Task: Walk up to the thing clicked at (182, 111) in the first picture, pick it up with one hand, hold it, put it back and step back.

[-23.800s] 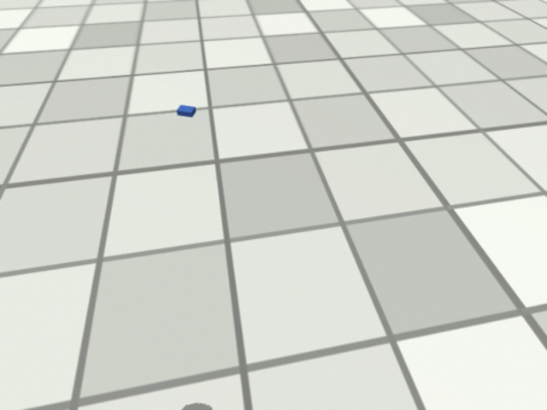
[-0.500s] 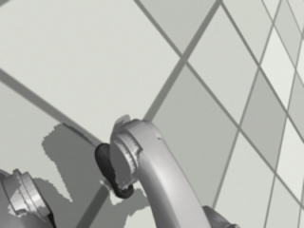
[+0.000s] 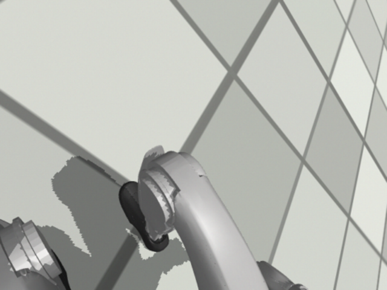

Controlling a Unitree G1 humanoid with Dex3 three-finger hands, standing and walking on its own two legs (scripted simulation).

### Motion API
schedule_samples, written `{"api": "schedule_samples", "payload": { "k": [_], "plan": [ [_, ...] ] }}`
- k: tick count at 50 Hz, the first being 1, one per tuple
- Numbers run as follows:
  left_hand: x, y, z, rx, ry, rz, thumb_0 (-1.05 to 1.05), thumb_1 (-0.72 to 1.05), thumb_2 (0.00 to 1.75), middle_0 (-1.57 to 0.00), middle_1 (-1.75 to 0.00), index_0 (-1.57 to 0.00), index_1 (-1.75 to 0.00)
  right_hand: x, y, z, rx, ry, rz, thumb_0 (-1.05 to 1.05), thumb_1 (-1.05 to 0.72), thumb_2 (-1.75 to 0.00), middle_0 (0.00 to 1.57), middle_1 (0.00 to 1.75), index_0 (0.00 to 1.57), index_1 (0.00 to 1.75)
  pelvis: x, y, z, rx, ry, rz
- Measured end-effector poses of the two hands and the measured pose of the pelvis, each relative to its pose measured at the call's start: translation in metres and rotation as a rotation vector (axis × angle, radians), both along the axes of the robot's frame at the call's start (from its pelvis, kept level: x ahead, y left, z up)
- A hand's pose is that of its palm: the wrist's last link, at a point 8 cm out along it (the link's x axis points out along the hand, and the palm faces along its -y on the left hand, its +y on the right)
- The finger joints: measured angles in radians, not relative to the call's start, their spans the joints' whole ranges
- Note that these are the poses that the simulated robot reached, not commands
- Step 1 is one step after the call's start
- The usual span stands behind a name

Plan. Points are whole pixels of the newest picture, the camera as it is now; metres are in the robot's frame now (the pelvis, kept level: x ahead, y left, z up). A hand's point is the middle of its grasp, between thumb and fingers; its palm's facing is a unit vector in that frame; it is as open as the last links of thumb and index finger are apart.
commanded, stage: close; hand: left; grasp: from above
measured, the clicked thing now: out of the picture +0.48 +0.33 -0.30
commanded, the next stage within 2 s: settle in 0.46 s
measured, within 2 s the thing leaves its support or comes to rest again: leaves its support in 0.90 s
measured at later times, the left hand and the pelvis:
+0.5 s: hand out of the picture +0.47 +0.32 -0.27, palm faces -0.42 -0.17 -0.89, open 9.6 cm; pelvis +0.00 +0.00 +0.00, yaw +0 degrees
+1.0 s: hand out of the picture +0.48 +0.34 -0.25, palm faces -0.38 -0.18 -0.91, open 9.6 cm; pelvis +0.00 +0.00 +0.00, yaw +0 degrees
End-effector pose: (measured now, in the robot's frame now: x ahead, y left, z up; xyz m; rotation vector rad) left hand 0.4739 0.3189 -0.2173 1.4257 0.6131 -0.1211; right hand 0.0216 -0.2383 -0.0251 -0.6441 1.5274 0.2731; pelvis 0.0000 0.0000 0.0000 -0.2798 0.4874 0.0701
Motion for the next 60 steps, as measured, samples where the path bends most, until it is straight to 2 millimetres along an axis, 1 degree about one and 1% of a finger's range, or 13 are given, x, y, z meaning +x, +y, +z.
{"api": "schedule_samples", "payload": {
  "k": [7,20,37,43,48,52,60],
  "plan": [
    [0.000,0.001,0.001,-0.002,-0.004,-0.004,0.00,0.17,0.32,-0.66,-0.46,-0.69,-0.44,-0.001,0.000,0.000,-0.005,0.004,0.001,0.00,-0.90,-0.90,0.19,0.30,0.19,0.30,-0.001,-0.001,0.000,0.002,-0.004,-0.001],
    [0.002,0.001,0.002,0.001,-0.012,-0.004,0.00,0.14,0.25,-0.73,-0.40,-0.76,-0.38,0.002,-0.001,0.001,-0.013,-0.007,0.007,0.00,-0.90,-0.90,0.19,0.30,0.19,0.30,-0.001,0.000,0.001,0.000,-0.001,0.000],
    [0.006,0.003,0.003,-0.003,-0.009,0.004,0.00,0.10,0.25,-0.79,-0.36,-0.81,-0.33,-0.002,0.001,0.004,-0.027,-0.004,-0.009,0.00,-0.91,-0.90,0.20,0.30,0.20,0.30,-0.001,0.002,0.001,-0.007,0.001,-0.001],
    [0.009,0.007,0.005,-0.004,-0.015,0.012,0.00,0.08,0.25,-0.81,-0.34,-0.84,-0.32,-0.003,0.000,0.006,-0.037,-0.002,-0.024,0.00,-0.91,-0.90,0.20,0.30,0.20,0.30,-0.001,0.002,0.002,-0.007,0.009,-0.001],
    [0.011,0.015,0.014,0.001,-0.040,0.027,0.00,0.08,0.25,-0.82,-0.34,-0.84,-0.31,-0.002,-0.004,0.008,-0.046,0.005,-0.036,0.00,-0.91,-0.90,0.20,0.30,0.20,0.30,0.001,0.002,0.003,-0.007,0.024,0.001],
    [0.011,0.023,0.029,0.012,-0.057,0.031,0.00,0.07,0.26,-0.82,-0.34,-0.85,-0.31,0.002,-0.010,0.009,-0.053,0.003,-0.051,0.00,-0.91,-0.90,0.20,0.30,0.20,0.30,0.004,0.001,0.004,-0.001,0.042,0.006],
    [0.005,0.027,0.067,0.026,-0.040,0.006,0.00,0.07,0.25,-0.82,-0.34,-0.85,-0.31,0.029,-0.021,0.001,-0.038,-0.067,-0.057,0.00,-0.91,-0.90,0.20,0.30,0.20,0.30,0.006,0.000,0.010,0.016,0.071,0.023]
  ]
}}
